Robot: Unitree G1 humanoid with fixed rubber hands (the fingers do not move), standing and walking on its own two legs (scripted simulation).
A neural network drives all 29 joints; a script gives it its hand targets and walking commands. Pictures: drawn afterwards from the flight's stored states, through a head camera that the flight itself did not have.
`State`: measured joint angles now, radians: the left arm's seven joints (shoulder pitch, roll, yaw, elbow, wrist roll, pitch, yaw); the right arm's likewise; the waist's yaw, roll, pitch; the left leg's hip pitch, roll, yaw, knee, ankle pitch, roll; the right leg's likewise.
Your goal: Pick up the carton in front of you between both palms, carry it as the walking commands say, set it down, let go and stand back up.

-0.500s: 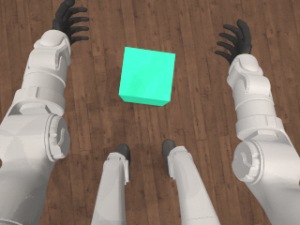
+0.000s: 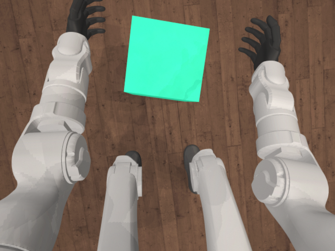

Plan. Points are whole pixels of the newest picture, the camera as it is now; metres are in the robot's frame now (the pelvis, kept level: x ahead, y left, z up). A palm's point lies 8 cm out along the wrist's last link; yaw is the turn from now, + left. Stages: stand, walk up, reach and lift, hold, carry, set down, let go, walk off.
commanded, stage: reach and lift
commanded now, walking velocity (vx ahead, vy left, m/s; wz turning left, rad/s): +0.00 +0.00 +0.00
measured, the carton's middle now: (164, 67) +0.51 -0.01 -0.43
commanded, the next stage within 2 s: none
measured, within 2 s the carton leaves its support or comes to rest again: leaves its support in 1.36 s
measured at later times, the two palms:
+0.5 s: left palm (103, 56) +0.53 +0.17 -0.35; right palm (226, 72) +0.48 -0.19 -0.35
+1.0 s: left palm (112, 55) +0.53 +0.14 -0.36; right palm (221, 71) +0.48 -0.18 -0.36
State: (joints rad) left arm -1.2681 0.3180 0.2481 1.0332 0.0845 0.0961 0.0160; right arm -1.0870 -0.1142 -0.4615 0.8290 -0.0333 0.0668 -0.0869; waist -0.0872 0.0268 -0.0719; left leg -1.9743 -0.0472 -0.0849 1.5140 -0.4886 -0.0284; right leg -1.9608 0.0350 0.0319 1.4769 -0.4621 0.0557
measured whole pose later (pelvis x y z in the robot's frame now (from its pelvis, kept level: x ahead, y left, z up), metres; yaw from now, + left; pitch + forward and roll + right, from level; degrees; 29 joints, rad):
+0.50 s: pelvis -0.05 +0.00 -0.17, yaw -1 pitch +39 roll -3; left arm -1.64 0.49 -0.02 1.25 -0.17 0.10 0.05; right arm -1.48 -0.26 -0.27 1.09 0.16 0.08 -0.14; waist -0.09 -0.02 0.39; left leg -2.26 -0.05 -0.07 2.15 -0.56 -0.03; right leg -2.25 0.04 0.03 2.10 -0.53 0.08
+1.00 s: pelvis -0.05 +0.00 -0.18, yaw -1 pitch +37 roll -3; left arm -1.63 0.45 -0.08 1.24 -0.21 0.08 0.06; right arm -1.48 -0.24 -0.22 1.10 0.20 0.05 -0.15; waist -0.08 -0.02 0.40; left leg -2.27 -0.04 -0.07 2.20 -0.59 -0.03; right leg -2.26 0.03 0.01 2.15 -0.55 0.06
